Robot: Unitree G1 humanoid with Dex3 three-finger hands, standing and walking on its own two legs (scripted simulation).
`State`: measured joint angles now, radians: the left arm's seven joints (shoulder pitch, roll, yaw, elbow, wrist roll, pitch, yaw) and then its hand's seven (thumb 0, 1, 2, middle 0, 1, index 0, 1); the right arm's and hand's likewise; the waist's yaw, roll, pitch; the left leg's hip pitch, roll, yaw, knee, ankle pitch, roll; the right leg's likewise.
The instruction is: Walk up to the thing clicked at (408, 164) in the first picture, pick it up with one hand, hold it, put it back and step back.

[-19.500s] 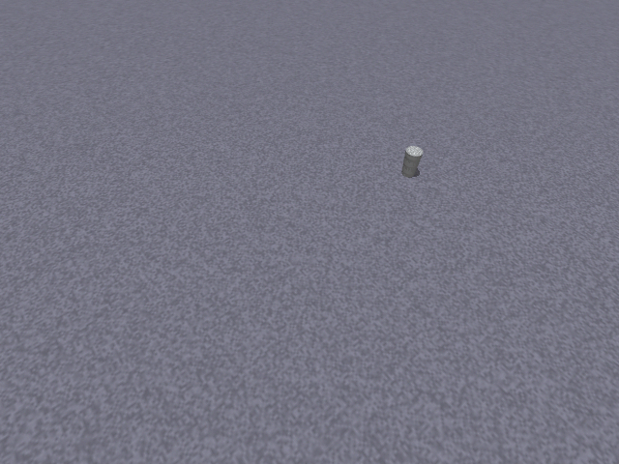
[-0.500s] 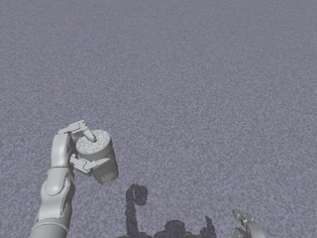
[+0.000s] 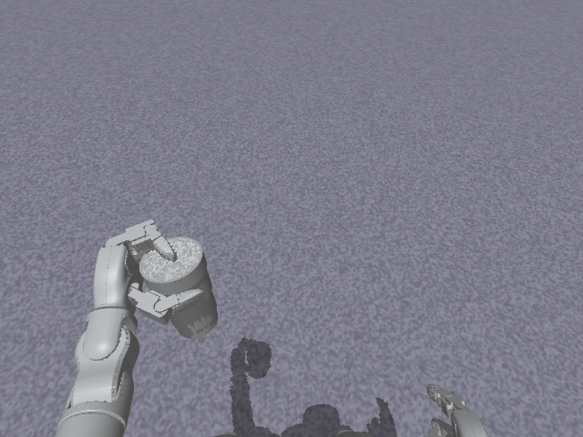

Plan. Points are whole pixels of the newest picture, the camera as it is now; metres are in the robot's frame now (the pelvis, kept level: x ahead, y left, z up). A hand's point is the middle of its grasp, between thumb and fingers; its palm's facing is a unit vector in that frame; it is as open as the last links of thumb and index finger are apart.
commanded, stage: hold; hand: left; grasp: from the side
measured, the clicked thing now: (185, 292) +0.31 +0.15 +0.00
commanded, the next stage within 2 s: crouch in 0.78 s
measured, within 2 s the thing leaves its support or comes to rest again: neither
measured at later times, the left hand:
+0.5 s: hand (168, 263) +0.33 +0.17 +0.05, palm faces +0.09 -1.00 -0.02, open 8.2 cm
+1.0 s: hand (168, 266) +0.33 +0.17 +0.05, palm faces +0.10 -1.00 -0.02, open 8.2 cm
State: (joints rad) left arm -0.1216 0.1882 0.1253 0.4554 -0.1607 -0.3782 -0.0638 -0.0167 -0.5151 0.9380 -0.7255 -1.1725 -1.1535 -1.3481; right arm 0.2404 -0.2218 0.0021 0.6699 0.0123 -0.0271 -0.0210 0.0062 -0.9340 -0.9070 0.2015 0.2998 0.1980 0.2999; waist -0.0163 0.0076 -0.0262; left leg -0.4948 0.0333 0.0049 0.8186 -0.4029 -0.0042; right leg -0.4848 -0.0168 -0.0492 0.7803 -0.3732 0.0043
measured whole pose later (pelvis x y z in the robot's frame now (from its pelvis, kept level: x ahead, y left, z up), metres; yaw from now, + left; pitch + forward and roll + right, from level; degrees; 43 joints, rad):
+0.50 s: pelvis +0.00 +0.00 +0.00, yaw +0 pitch +5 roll -1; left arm -0.14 0.19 0.14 0.46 -0.16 -0.38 -0.06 -0.01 -0.52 0.95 -0.73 -1.17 -1.16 -1.35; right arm 0.24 -0.22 0.00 0.68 0.01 -0.02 -0.02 0.01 -0.94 -0.91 0.20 0.30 0.20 0.30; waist -0.02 0.01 -0.03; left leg -0.49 0.03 0.01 0.81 -0.40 -0.01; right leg -0.49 -0.02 -0.05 0.78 -0.38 0.00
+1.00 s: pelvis +0.00 +0.00 +0.00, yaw +0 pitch +5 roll -1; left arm -0.14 0.19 0.14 0.49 -0.16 -0.39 -0.06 -0.02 -0.51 0.93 -0.72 -1.17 -1.16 -1.35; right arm 0.23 -0.22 0.00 0.67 0.01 -0.03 -0.02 0.01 -0.92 -0.91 0.20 0.30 0.20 0.30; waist -0.02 0.00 -0.03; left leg -0.51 0.03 0.00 0.82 -0.40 -0.01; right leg -0.50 -0.02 -0.05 0.79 -0.38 0.00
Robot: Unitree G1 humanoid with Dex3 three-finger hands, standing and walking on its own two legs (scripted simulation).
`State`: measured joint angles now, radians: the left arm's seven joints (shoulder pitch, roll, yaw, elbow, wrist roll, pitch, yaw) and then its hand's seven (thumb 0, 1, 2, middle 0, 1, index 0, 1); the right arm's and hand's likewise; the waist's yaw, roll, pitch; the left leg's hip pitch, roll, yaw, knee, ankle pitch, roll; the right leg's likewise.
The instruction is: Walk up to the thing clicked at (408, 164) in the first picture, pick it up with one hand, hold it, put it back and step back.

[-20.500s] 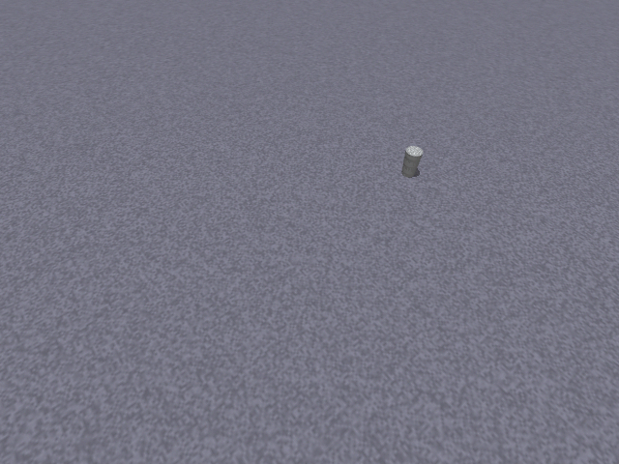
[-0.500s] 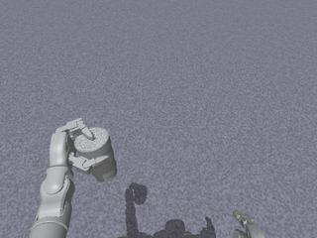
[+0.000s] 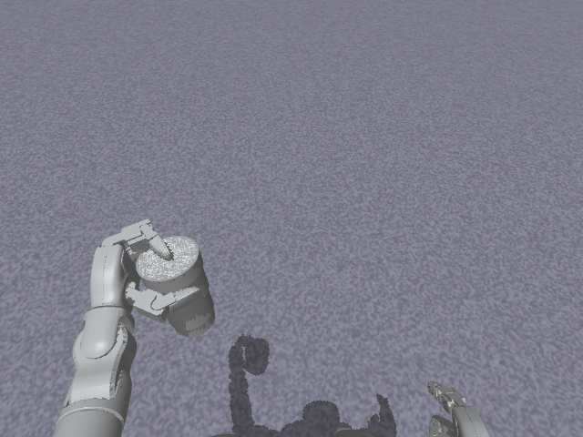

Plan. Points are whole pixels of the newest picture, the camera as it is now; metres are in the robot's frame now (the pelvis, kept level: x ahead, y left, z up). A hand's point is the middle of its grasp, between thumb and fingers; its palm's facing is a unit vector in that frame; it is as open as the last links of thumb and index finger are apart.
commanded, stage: crouch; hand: left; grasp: from the side
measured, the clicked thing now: (182, 290) +0.32 +0.15 +0.00
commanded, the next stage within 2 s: lower in 1.82 s
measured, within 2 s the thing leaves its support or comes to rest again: neither
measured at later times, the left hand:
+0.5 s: hand (186, 300) +0.37 +0.19 -0.16, palm faces +0.13 -0.99 -0.02, open 8.0 cm
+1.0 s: hand (196, 329) +0.40 +0.21 -0.38, palm faces +0.18 -0.98 -0.02, open 8.0 cm
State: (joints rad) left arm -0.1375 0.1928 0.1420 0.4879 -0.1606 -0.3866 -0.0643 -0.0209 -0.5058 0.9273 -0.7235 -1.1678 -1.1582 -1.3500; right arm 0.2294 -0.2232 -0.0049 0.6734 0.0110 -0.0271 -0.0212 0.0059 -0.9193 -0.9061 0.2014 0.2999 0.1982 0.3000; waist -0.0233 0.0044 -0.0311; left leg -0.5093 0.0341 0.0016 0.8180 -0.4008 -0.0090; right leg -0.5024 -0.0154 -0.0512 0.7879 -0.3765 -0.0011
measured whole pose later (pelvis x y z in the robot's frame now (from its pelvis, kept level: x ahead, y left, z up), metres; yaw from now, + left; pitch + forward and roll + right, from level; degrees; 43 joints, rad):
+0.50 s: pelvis -0.03 +0.00 -0.15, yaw -1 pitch +27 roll -2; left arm -0.46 0.26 0.27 0.93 -0.13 -0.74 -0.07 -0.03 -0.49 0.92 -0.73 -1.15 -1.18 -1.36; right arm 0.18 -0.26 -0.01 0.68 -0.06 -0.04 0.06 0.00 -0.90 -0.90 0.20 0.30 0.20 0.30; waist -0.08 -0.01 -0.18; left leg -1.40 0.04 -0.03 1.55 -0.64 -0.01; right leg -1.38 -0.03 -0.06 1.51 -0.61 -0.01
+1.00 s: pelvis -0.09 +0.00 -0.34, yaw -3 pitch +32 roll -4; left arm -0.79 0.47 0.50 1.25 -0.05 -0.81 -0.11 -0.04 -0.51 0.97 -0.72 -1.15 -1.19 -1.40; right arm 0.11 -0.27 0.05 0.72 -0.13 0.00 0.10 0.00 -0.93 -0.91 0.20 0.30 0.20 0.30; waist -0.17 -0.03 -0.10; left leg -2.07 0.03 -0.08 2.19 -0.68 -0.01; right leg -2.05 -0.03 -0.08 2.13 -0.64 -0.02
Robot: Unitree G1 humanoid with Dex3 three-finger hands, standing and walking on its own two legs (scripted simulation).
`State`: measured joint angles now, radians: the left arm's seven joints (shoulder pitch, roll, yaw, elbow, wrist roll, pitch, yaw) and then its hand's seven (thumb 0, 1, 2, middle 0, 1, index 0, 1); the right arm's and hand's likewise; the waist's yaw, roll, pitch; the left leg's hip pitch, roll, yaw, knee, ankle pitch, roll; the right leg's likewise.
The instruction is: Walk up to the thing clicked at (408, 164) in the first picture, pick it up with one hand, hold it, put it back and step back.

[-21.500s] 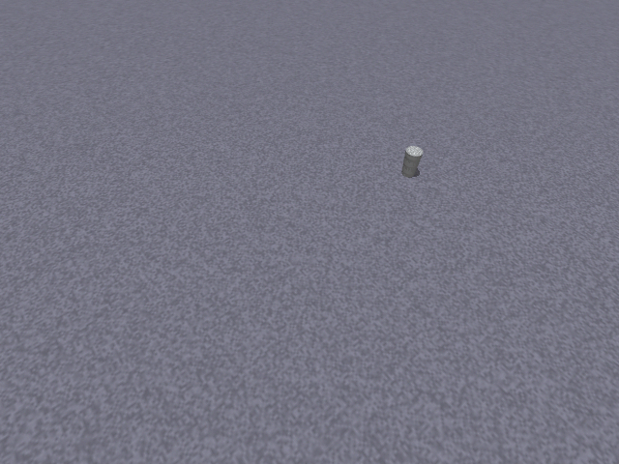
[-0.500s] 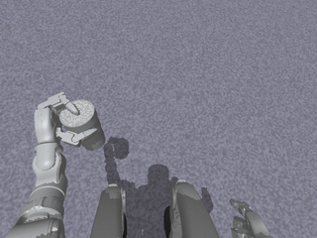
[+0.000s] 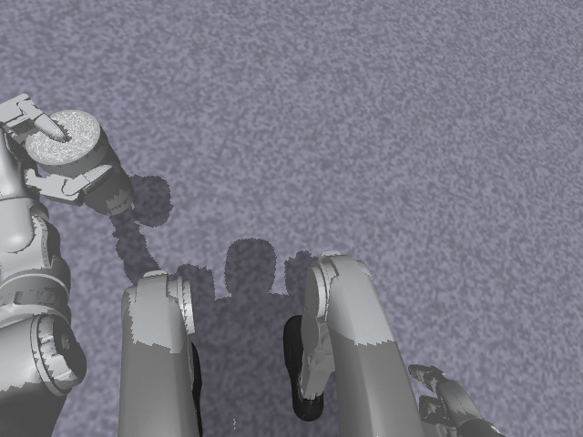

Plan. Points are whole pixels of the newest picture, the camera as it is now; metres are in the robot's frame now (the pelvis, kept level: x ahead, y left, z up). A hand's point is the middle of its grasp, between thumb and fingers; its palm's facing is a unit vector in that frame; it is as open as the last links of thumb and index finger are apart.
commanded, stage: crouch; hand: left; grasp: from the side
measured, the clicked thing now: (91, 170) +0.47 +0.22 -0.09
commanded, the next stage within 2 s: lower in 0.82 s
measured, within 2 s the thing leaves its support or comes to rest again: neither
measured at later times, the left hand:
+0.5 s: hand (85, 161) +0.50 +0.24 -0.14, palm faces +0.24 -0.97 -0.01, open 7.9 cm
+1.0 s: hand (92, 168) +0.51 +0.25 -0.19, palm faces +0.24 -0.97 -0.01, open 7.8 cm
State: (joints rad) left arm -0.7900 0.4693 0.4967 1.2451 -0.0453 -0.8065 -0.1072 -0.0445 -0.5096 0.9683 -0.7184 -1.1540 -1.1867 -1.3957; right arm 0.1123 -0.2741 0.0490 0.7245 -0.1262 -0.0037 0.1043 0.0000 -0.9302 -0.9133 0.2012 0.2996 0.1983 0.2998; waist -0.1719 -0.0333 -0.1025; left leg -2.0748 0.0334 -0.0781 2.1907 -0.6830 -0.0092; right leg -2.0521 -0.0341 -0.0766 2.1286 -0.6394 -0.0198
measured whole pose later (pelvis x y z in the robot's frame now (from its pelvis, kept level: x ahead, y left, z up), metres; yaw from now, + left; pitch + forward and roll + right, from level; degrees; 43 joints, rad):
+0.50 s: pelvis -0.01 +0.01 -0.08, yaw -4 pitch +27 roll -9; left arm -0.85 0.64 0.59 1.30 -0.01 -0.80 -0.11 -0.04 -0.49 0.95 -0.71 -1.15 -1.19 -1.40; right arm 0.09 -0.31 0.19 0.69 -0.19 0.03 0.12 0.00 -0.91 -0.91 0.20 0.30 0.20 0.30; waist -0.25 -0.07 0.05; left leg -2.27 0.03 -0.15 2.46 -0.68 0.01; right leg -2.20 -0.02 -0.13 2.33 -0.61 0.00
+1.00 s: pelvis -0.01 +0.01 -0.10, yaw -7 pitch +23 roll -12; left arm -0.84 0.74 0.57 1.32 -0.04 -0.84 -0.08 -0.04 -0.51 0.97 -0.72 -1.15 -1.21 -1.41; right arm 0.02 -0.35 0.29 0.64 -0.25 0.05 0.13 0.00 -0.92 -0.91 0.20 0.30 0.20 0.30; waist -0.27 -0.12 0.16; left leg -2.28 0.02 -0.22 2.55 -0.70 0.01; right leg -2.18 -0.02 -0.18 2.37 -0.61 0.01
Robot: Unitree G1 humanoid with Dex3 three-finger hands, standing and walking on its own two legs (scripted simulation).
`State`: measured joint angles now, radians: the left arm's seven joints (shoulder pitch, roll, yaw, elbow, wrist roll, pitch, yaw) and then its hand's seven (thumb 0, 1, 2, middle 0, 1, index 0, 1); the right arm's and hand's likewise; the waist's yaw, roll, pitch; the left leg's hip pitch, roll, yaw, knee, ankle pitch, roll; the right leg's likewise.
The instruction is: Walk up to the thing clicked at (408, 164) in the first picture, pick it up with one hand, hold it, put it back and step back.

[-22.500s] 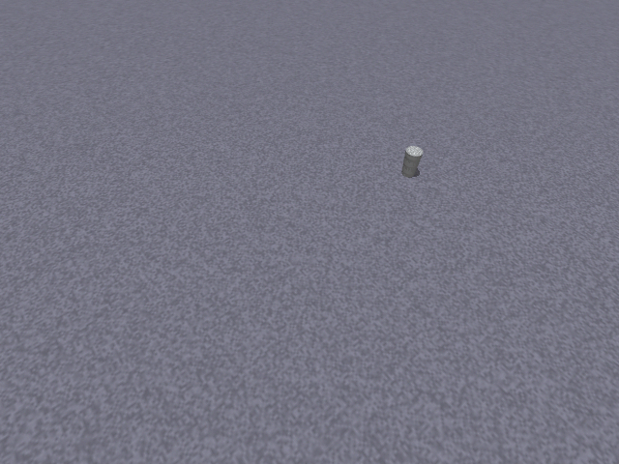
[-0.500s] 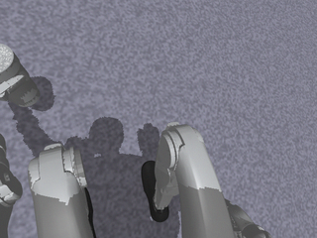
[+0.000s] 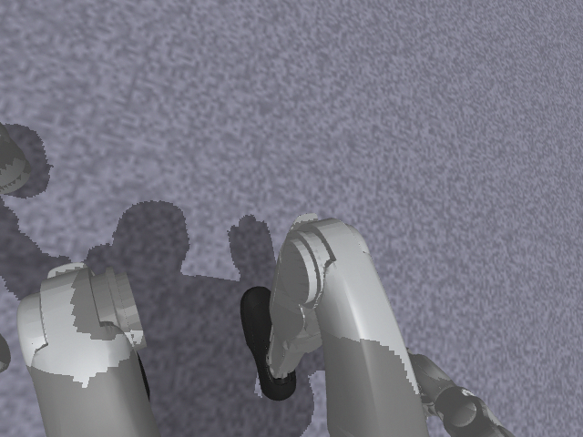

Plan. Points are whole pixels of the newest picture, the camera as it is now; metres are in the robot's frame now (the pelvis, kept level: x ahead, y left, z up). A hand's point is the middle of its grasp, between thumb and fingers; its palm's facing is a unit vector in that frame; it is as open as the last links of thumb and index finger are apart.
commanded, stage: lower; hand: left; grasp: from the side
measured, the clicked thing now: out of the picture +0.48 +0.28 -0.15
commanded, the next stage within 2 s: loosen in 0.88 s
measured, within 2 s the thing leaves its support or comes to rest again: neither
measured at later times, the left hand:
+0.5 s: hand out of the picture +0.49 +0.29 -0.16, palm faces +0.34 -0.94 -0.03, open 7.8 cm
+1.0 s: hand out of the picture +0.49 +0.29 -0.18, palm faces +0.35 -0.94 -0.03, open 7.8 cm
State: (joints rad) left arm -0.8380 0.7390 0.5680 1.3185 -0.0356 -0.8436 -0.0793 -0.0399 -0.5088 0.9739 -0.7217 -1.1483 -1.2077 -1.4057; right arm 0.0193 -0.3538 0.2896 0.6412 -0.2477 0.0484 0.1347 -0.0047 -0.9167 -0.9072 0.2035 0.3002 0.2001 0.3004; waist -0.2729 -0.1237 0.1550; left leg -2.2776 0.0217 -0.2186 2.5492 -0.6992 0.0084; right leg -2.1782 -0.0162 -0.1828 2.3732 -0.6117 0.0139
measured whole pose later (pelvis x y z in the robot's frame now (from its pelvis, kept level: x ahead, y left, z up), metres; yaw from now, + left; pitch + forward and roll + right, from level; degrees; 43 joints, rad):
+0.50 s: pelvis +0.00 +0.01 -0.01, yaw -3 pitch +19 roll -16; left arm -0.86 0.91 0.53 1.47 -0.02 -0.95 -0.02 -0.04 -0.51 0.98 -0.72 -1.15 -1.21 -1.42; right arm -0.08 -0.37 0.45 0.58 -0.32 0.06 0.13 -0.01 -0.92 -0.90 0.20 0.30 0.20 0.30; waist -0.31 -0.22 0.27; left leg -2.25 0.02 -0.30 2.61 -0.73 0.01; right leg -2.12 0.01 -0.24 2.37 -0.61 0.04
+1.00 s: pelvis -0.01 +0.01 -0.01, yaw -5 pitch +16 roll -18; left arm -0.87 1.00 0.50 1.58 -0.04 -1.04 0.00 -0.03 -0.50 0.98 -0.71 -1.16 -1.21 -1.43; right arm -0.15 -0.38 0.55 0.54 -0.36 0.07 0.11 -0.01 -0.90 -0.90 0.21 0.30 0.20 0.30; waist -0.32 -0.27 0.31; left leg -2.23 0.03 -0.35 2.63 -0.73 0.01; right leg -2.08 0.03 -0.28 2.35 -0.59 0.05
